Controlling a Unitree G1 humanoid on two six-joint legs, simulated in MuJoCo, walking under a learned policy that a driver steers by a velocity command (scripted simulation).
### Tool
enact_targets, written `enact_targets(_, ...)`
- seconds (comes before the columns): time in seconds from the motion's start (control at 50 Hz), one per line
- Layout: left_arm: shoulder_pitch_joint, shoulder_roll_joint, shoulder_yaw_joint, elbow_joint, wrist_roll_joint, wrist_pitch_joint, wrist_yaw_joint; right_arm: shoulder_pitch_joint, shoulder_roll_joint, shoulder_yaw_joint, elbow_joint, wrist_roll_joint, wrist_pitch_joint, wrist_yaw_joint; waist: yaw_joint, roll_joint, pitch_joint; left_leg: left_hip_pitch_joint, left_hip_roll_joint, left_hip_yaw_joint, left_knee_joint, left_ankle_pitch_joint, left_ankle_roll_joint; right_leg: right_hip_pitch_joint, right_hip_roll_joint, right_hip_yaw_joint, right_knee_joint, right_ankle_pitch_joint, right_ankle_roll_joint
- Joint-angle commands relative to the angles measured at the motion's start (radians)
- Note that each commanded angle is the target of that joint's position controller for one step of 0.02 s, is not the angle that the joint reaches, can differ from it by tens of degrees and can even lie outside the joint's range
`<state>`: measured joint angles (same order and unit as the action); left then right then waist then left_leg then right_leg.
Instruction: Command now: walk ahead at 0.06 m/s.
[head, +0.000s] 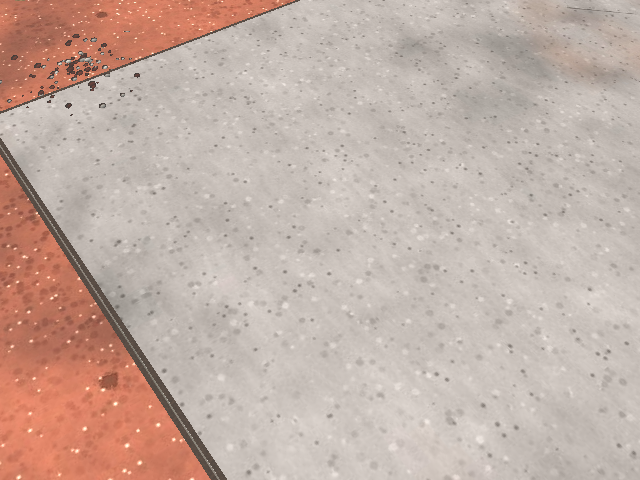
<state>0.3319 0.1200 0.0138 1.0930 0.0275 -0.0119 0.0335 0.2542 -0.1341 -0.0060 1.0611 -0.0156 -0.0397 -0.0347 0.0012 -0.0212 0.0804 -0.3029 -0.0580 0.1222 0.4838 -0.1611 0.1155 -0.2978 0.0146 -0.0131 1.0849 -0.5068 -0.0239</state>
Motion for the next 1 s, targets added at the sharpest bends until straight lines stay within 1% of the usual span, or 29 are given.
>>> enact_targets(0.02,0.169,-0.002,-0.001,0.025,0.000,0.031,0.003,0.046,-0.060,0.005,-0.017,-0.010,-0.007,-0.008,0.047,0.082,-0.037,-0.027,0.257,-0.236,-0.241,0.283,0.084,0.073,-0.027,0.012,-0.131,0.010,0.014)
enact_targets(0.08,0.113,0.006,-0.005,0.023,-0.013,0.044,0.023,0.106,-0.080,0.008,-0.001,-0.013,-0.008,-0.010,0.021,0.092,-0.051,0.107,0.249,-0.258,-0.216,0.234,0.062,0.052,-0.018,0.011,-0.337,-0.027,0.023)
enact_targets(0.12,0.104,0.017,0.000,0.035,-0.022,0.049,0.032,0.123,-0.082,0.008,0.005,-0.009,0.008,-0.017,0.023,0.092,-0.055,0.183,0.252,-0.296,-0.205,0.128,0.041,0.058,-0.021,0.019,-0.536,0.023,0.020)
enact_targets(0.14,0.108,0.023,0.002,0.045,-0.021,0.046,0.034,0.125,-0.083,0.005,0.007,-0.001,0.021,-0.018,0.031,0.067,-0.044,0.187,0.236,-0.299,-0.199,0.100,0.005,0.099,-0.024,0.028,-0.641,0.173,0.016)
enact_targets(0.16,0.081,0.039,0.007,0.059,-0.017,0.043,0.032,0.147,-0.070,0.003,0.010,0.011,0.027,-0.019,0.010,-0.006,-0.023,0.185,0.207,-0.274,-0.191,0.128,-0.036,0.125,-0.024,0.048,-0.639,0.282,-0.004)
enact_targets(0.18,0.052,0.034,0.008,0.063,-0.016,0.041,0.030,0.175,-0.069,0.003,0.021,0.016,0.029,-0.020,-0.002,-0.031,-0.025,0.204,0.197,-0.256,-0.182,0.159,-0.063,0.130,-0.027,0.061,-0.636,0.299,-0.027)
enact_targets(0.22,0.028,0.009,0.002,0.067,-0.011,0.039,0.026,0.186,-0.073,0.002,0.035,0.017,0.032,-0.018,-0.006,0.022,-0.031,0.239,0.199,-0.255,-0.193,0.137,-0.085,0.114,-0.030,0.065,-0.632,0.254,-0.043)
enact_targets(0.28,0.025,0.023,0.002,0.082,-0.013,0.037,0.028,0.175,-0.041,0.011,0.043,0.008,0.042,-0.021,-0.006,0.065,0.021,0.209,0.197,-0.268,-0.235,-0.020,-0.092,0.101,-0.032,0.065,-0.668,0.237,-0.045)
enact_targets(0.3,0.027,0.025,0.003,0.087,-0.011,0.037,0.027,0.187,-0.041,0.011,0.048,0.007,0.046,-0.022,-0.010,0.075,0.017,0.207,0.191,-0.278,-0.261,-0.149,-0.092,0.102,-0.022,0.056,-0.667,0.209,-0.051)
enact_targets(0.34,0.030,0.035,0.008,0.080,0.001,0.033,0.023,0.224,-0.090,-0.008,0.057,0.013,0.057,-0.023,-0.019,0.130,0.018,0.210,0.200,-0.343,-0.311,-0.419,-0.061,0.061,0.022,-0.001,-0.583,0.079,-0.068)
enact_targets(0.36,0.023,0.039,0.009,0.070,0.006,0.029,0.018,0.261,-0.113,-0.019,0.066,0.014,0.064,-0.023,-0.031,0.157,0.024,0.218,0.228,-0.402,-0.345,-0.533,-0.032,0.014,0.037,-0.030,-0.527,0.026,-0.072)
enact_targets(0.38,0.008,0.040,0.010,0.056,0.008,0.023,0.013,0.284,-0.123,-0.027,0.072,0.011,0.068,-0.021,-0.040,0.167,0.041,0.216,0.260,-0.455,-0.377,-0.601,-0.003,-0.032,0.041,-0.055,-0.478,-0.003,-0.071)
enact_targets(0.42,-0.030,0.039,0.010,0.028,0.007,0.010,0.000,0.300,-0.120,-0.034,0.075,0.003,0.065,-0.017,-0.050,0.152,0.052,0.204,0.307,-0.523,-0.426,-0.615,0.042,-0.095,0.031,-0.066,-0.358,-0.035,-0.059)
enact_targets(0.5,-0.055,0.033,0.011,-0.020,0.008,-0.015,-0.024,0.236,-0.121,-0.041,0.055,0.000,0.037,-0.010,-0.008,0.118,-0.002,0.153,0.308,-0.494,-0.445,-0.497,0.065,-0.134,-0.006,-0.040,-0.169,-0.014,-0.046)
enact_targets(0.6,-0.058,0.047,0.011,-0.069,0.010,-0.015,-0.033,0.187,-0.133,-0.046,0.022,0.000,0.020,-0.003,0.022,0.144,-0.017,0.027,0.272,-0.396,-0.418,-0.469,0.078,-0.104,-0.013,-0.067,-0.204,0.026,-0.040)
enact_targets(0.62,-0.014,0.064,0.016,-0.067,0.007,-0.011,-0.032,0.172,-0.157,-0.053,0.010,0.002,0.026,0.002,0.048,0.164,-0.020,-0.040,0.275,-0.385,-0.400,-0.555,0.075,-0.035,0.010,-0.099,-0.274,-0.052,-0.060)
enact_targets(0.66,0.088,0.052,0.016,-0.037,0.003,-0.008,-0.029,0.098,-0.153,-0.058,-0.025,0.014,0.036,0.004,0.105,0.135,0.033,-0.250,0.233,-0.327,-0.331,-0.638,0.054,0.193,0.043,-0.143,-0.497,0.072,-0.078)
enact_targets(0.68,0.179,0.067,0.022,-0.002,0.002,-0.010,-0.023,0.064,-0.135,-0.057,-0.047,0.008,0.035,0.003,0.134,0.076,0.064,-0.354,0.188,-0.281,-0.221,-0.634,0.037,0.300,0.045,-0.108,-0.599,0.057,-0.091)
enact_targets(0.7,0.262,0.146,0.041,0.019,0.009,-0.015,-0.016,-0.020,-0.073,-0.038,-0.123,0.026,0.029,0.010,0.163,-0.177,0.073,-0.517,0.061,-0.142,0.003,-0.502,-0.040,0.344,-0.160,0.265,-0.765,-0.208,-0.165)
enact_targets(0.72,0.264,0.174,0.055,0.023,0.018,-0.023,-0.004,-0.083,-0.055,-0.032,-0.171,-0.008,0.022,0.020,0.157,-0.302,0.086,-0.552,0.050,-0.124,0.385,-0.321,-0.050,0.273,-0.392,0.645,-0.934,-0.369,-0.267)
enact_targets(0.74,0.139,0.117,0.037,-0.018,0.011,-0.033,0.003,-0.071,-0.094,-0.041,-0.171,-0.026,0.008,0.033,0.065,-0.089,0.116,-0.517,0.095,-0.203,0.532,-0.203,-0.052,0.141,-0.389,0.660,-0.971,-0.299,-0.268)
enact_targets(0.76,0.061,0.130,0.040,-0.045,0.005,-0.045,0.002,-0.004,-0.101,-0.045,-0.140,-0.026,0.002,0.047,-0.001,0.003,0.081,-0.438,0.112,-0.200,0.556,-0.142,-0.061,0.092,-0.349,0.552,-0.972,-0.181,-0.235)
enact_targets(0.78,0.050,0.153,0.048,-0.049,0.001,-0.063,0.000,0.050,-0.108,-0.051,-0.108,-0.030,-0.004,0.061,-0.028,0.033,0.029,-0.387,0.124,-0.183,0.580,-0.115,-0.069,0.123,-0.306,0.453,-0.974,-0.068,-0.217)
enact_targets(0.8,0.045,0.151,0.049,-0.045,0.000,-0.078,-0.001,0.063,-0.114,-0.057,-0.090,-0.032,-0.005,0.070,-0.035,0.015,0.011,-0.364,0.117,-0.149,0.609,-0.086,-0.081,0.149,-0.248,0.345,-0.970,0.050,-0.203)
enact_targets(0.82,0.052,0.128,0.045,-0.035,0.000,-0.086,-0.001,0.055,-0.120,-0.062,-0.088,-0.026,0.000,0.074,-0.038,-0.015,0.001,-0.340,0.114,-0.124,0.616,-0.065,-0.089,0.154,-0.202,0.261,-0.967,0.123,-0.185)
enact_targets(0.84,0.080,0.109,0.042,-0.021,-0.001,-0.090,-0.001,0.017,-0.122,-0.065,-0.101,-0.018,0.005,0.077,-0.030,-0.034,0.006,-0.344,0.114,-0.109,0.605,-0.048,-0.093,0.173,-0.184,0.219,-0.969,0.159,-0.173)
enact_targets(0.88,0.150,0.094,0.038,0.000,0.003,-0.093,0.001,-0.098,-0.114,-0.065,-0.137,-0.011,0.010,0.077,0.006,-0.039,0.038,-0.412,0.119,-0.094,0.555,-0.029,-0.107,0.242,-0.188,0.205,-0.981,0.189,-0.176)
enact_targets(0.94,0.205,0.117,0.040,0.002,0.007,-0.101,0.004,-0.248,-0.106,-0.062,-0.194,-0.015,0.007,0.078,0.048,-0.038,0.059,-0.481,0.130,-0.091,0.421,-0.005,-0.131,0.338,-0.215,0.221,-0.987,0.267,-0.197)
enact_targets(1.0,0.197,0.142,0.045,-0.013,0.006,-0.105,0.004,-0.336,-0.104,-0.058,-0.234,-0.010,0.003,0.081,0.064,-0.071,0.061,-0.424,0.121,-0.083,0.217,0.029,-0.139,0.371,-0.213,0.186,-0.968,0.378,-0.188)
